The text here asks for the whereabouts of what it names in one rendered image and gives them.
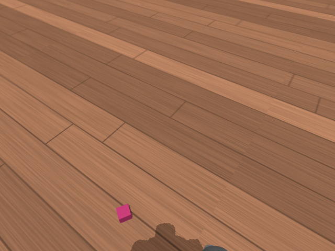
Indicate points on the small box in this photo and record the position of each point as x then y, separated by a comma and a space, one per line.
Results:
124, 213

